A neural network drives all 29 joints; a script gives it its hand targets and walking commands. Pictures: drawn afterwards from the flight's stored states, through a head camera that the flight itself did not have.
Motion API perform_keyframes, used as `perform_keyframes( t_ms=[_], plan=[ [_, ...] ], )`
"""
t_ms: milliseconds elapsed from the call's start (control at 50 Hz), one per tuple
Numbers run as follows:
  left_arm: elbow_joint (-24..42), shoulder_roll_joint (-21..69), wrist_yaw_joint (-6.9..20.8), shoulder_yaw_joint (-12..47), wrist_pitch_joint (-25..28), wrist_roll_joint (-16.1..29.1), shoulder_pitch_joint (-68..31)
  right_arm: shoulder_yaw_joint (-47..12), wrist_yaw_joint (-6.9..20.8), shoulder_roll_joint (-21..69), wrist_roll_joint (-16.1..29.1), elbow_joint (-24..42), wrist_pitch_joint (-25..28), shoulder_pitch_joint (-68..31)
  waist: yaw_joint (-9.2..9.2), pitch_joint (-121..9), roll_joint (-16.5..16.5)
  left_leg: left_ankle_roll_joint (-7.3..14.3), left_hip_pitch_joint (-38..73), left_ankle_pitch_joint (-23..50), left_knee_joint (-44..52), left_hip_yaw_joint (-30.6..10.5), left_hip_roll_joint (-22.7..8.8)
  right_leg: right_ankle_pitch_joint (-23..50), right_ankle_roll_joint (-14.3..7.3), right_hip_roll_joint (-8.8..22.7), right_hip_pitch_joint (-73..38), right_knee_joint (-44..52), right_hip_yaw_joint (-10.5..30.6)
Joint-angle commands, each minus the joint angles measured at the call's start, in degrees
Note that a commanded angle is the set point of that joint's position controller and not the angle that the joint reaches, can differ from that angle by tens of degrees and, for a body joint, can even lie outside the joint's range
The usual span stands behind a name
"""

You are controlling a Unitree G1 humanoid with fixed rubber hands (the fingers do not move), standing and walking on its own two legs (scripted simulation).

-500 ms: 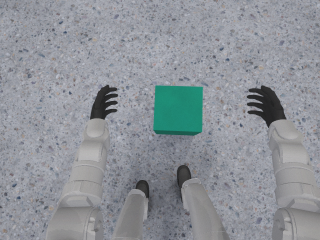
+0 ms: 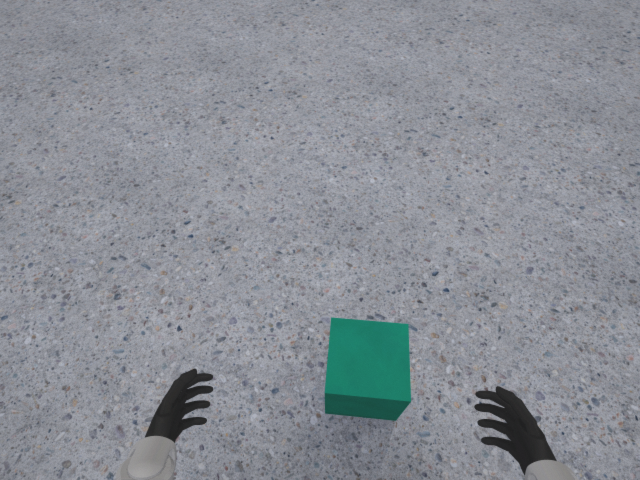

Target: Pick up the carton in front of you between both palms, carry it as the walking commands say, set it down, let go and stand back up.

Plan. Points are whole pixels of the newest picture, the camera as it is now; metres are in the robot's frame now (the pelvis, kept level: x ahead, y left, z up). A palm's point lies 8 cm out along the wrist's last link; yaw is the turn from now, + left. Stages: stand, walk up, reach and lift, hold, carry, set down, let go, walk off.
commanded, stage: let go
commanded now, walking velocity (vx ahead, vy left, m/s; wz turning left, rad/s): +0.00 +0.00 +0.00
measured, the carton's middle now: (364, 370) +0.44 -0.10 -0.65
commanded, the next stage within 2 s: stand in 0.50 s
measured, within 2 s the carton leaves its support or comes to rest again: neither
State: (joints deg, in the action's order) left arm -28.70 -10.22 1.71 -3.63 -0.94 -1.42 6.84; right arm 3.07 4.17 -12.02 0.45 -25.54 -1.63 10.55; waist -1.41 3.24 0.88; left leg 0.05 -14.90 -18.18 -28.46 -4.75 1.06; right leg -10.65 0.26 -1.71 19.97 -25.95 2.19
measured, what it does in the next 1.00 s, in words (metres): stands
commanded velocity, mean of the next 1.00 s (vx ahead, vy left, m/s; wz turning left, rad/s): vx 0.00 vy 0.00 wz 0.00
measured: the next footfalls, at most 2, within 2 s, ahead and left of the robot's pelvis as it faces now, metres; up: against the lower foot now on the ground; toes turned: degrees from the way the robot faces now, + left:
none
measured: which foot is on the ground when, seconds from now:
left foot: down 0.00-1.00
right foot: down 0.00-1.00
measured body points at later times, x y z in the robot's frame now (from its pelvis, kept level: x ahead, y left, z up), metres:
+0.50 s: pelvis +0.02 +0.01 +0.00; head +0.03 +0.01 +0.45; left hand +0.19 +0.24 -0.08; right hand +0.19 -0.24 -0.07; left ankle -0.04 +0.12 -0.74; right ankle +0.03 -0.12 -0.74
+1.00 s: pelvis +0.03 -0.01 +0.00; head +0.05 -0.02 +0.45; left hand +0.16 +0.29 -0.10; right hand +0.18 -0.29 -0.10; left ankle -0.04 +0.12 -0.74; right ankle +0.03 -0.12 -0.74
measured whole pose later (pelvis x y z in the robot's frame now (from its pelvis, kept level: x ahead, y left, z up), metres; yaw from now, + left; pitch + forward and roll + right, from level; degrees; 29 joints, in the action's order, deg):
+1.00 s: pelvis +0.03 -0.01 +0.00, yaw +2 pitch +0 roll +0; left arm -46.5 -18.3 -1.0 -2.6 -0.3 -2.1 8.5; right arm 2.1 -1.3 -20.0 -2.0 -38.9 -0.9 12.0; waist 0.7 0.8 2.6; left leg -0.4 -7.5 -21.8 -29.1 -5.5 0.9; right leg -16.9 -0.5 -1.2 13.6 -30.3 0.1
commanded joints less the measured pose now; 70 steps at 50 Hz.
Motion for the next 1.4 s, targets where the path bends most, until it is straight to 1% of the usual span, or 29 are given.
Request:
perform_keyframes(
  t_ms=[0, 100, 180, 320, 380, 400, 420, 440, 480, 500, 520, 540, 560, 580, 620, 680, 740, 820, 1100, 1380],
  plan=[
    [6.5, -4.7, 0.6, -0.4, 0.2, 0.3, 0.9, 1.2, -0.2, -5.6, 0.0, 6.2, -0.1, -0.5, 0.96, -7.5, 1.4, -0.9, -7.1, 9.2, 9.9, 3.0, -0.2, 11.7, 1.1, -1.4, -23.8, 1.1, -2.5],
    [8.5, -5.2, 1.5, 0.2, -2.1, 0.4, 2.5, 1.5, 0.0, -6.1, -0.6, 6.2, -2.5, 0.5, 1.10, -2.1, 2.2, -1.0, -4.9, 9.6, 11.5, 2.6, -1.0, 10.0, 0.9, -1.9, -25.1, 1.8, -3.0],
    [9.5, -5.6, 1.8, 0.5, -3.6, 0.7, 2.3, 1.9, 0.1, -6.3, -1.2, 5.9, -4.0, 0.8, 0.84, -0.6, 1.6, -1.1, -2.9, 11.9, 10.8, 2.4, -1.0, 10.1, 0.7, -2.1, -25.2, 1.7, -2.9],
    [9.4, -6.2, 1.7, 0.3, -4.7, 0.5, 3.6, 1.9, -0.1, -6.0, -1.4, 6.2, -4.6, 1.6, 1.25, -2.8, 1.0, -1.8, 1.2, 20.4, 8.1, 2.5, -0.3, 14.5, 0.5, -1.9, -24.4, 1.5, -2.0],
    [9.0, -6.2, 1.7, 0.1, -4.7, 0.3, 3.9, 1.7, -0.2, -5.9, -1.2, 6.4, -4.5, 1.6, 1.57, -3.7, 1.0, -1.9, 1.6, 21.9, 7.7, 2.6, 0.0, 16.3, 0.7, -1.7, -24.5, 1.3, -1.7],
    [5.5, -6.8, 0.6, -0.1, -3.2, 1.0, 7.4, 2.5, -1.9, -8.0, -2.2, 9.2, -7.3, 0.4, 1.31, -6.6, -0.1, -2.0, 4.3, 26.8, 5.6, 2.6, 0.0, 15.7, 1.1, -3.2, -22.7, -0.1, -2.7],
    [6.6, -6.4, 0.1, 0.2, -2.7, 0.8, 6.5, 1.7, -2.5, -7.9, -1.9, 8.1, -8.0, 1.9, 1.46, -6.6, 1.1, -2.4, 4.1, 28.2, 5.1, 2.4, 0.1, 15.9, 0.9, -2.9, -21.9, -0.4, -2.4],
    [6.7, -6.3, -0.1, 0.5, -2.6, 0.9, 6.0, 1.3, -2.8, -7.6, -1.8, 8.1, -8.2, 2.0, 1.16, -6.8, 1.0, -2.3, 3.9, 28.0, 5.1, 2.3, 0.1, 16.1, 1.0, -2.9, -21.2, -0.7, -2.3],
    [7.0, -6.4, -0.3, 0.8, -2.4, 1.1, 5.1, 0.5, -3.2, -6.9, -1.4, 8.1, -8.5, 2.2, 1.10, -6.5, 1.3, -2.1, 3.1, 26.3, 5.2, 2.3, 0.2, 16.0, 1.0, -2.8, -20.4, -0.9, -2.0],
    [-1.3, -14.8, -1.9, -1.8, -1.9, -1.3, 3.4, 2.4, -4.8, -13.4, -2.2, 1.7, -5.1, -0.8, 2.04, -3.2, 3.5, -2.4, -0.9, 14.4, 2.9, 0.9, -2.1, 9.9, 1.3, 3.5, -12.4, -0.7, -1.0],
    [-2.5, -14.9, -2.6, -1.7, -1.5, -1.8, 4.3, 2.5, -5.3, -12.7, -2.6, 1.3, -3.4, -0.2, 1.73, -3.9, 2.8, -1.9, 1.2, 8.0, 3.1, 0.0, -2.4, 5.2, 0.7, 3.9, -10.2, -0.4, 0.2],
    [-3.5, -14.2, -2.7, -1.4, -1.1, -1.9, 3.3, 2.2, -5.2, -12.2, -3.0, 0.4, -2.2, -0.5, 1.48, -3.2, 2.4, -1.4, 0.3, 2.5, 4.0, -1.3, -2.8, -0.3, 0.5, 3.7, -8.2, -0.1, 0.5],
    [-4.2, -13.8, -2.6, -1.3, -0.7, -2.0, 2.4, 2.1, -5.0, -12.2, -3.2, -0.2, -1.4, -0.7, 1.51, -2.6, 1.9, -1.0, -0.7, -0.9, 4.5, -2.2, -3.0, -4.3, 0.3, 3.5, -7.1, 0.3, 0.8],
    [-4.8, -13.5, -2.5, -1.3, -0.3, -1.8, 1.6, 2.1, -4.8, -12.3, -3.2, -1.0, -0.7, -0.9, 1.65, -2.4, 1.2, -0.6, -1.4, -2.1, 4.3, -2.5, -3.2, -5.9, 0.1, 3.4, -6.7, 0.2, 1.1],
    [-6.5, -13.8, -2.0, -1.3, 0.4, -1.5, 0.8, 2.2, -4.5, -12.9, -3.1, -2.3, 0.2, -0.9, 1.69, -3.5, 0.3, -0.3, -0.6, 1.0, 3.4, -2.7, -3.3, -3.5, -0.5, 3.8, -6.9, -0.1, 1.7],
    [-8.6, -14.6, -2.1, -1.4, 0.9, -1.2, 0.8, 2.2, -4.7, -13.8, -3.1, -4.0, 0.9, -0.2, 1.66, -5.3, -0.3, -0.3, 1.6, 8.4, 2.0, -2.5, -3.5, 4.8, -0.8, 4.6, -8.2, -1.3, 2.0],
    [-10.3, -15.5, -2.3, -1.4, 1.2, -1.1, 0.9, 2.1, -5.0, -14.5, -2.8, -5.6, 1.2, 0.5, 1.59, -6.7, -0.9, -0.5, 3.5, 14.6, 1.1, -2.3, -3.7, 10.8, -1.1, 5.2, -9.7, -2.0, 2.3],
    [-12.3, -16.5, -2.7, -1.4, 1.2, -0.9, 1.0, 1.7, -5.4, -15.2, -2.6, -7.5, 1.3, 1.2, 1.64, -7.4, -1.0, -0.5, 4.8, 18.9, 0.8, -2.3, -4.0, 14.7, -1.4, 5.7, -11.3, -2.2, 2.4],
    [-16.9, -17.5, -2.9, -0.9, 1.6, -0.4, -0.4, 0.7, -6.0, -16.3, -2.3, -11.9, 2.0, 1.0, 1.96, -6.6, -0.3, -0.3, 5.1, 19.5, 3.1, -2.7, -4.8, 15.3, -1.9, 6.3, -13.5, -0.8, 2.9],
    [-20.3, -18.3, -2.6, -0.6, 1.7, -0.1, -1.6, 0.1, -6.0, -17.4, -2.3, -15.6, 2.5, 0.6, 2.05, -4.8, -0.4, 0.0, 4.8, 15.1, 6.3, -3.1, -5.3, 11.8, -2.1, 6.5, -13.9, 1.6, 3.7]
  ],
)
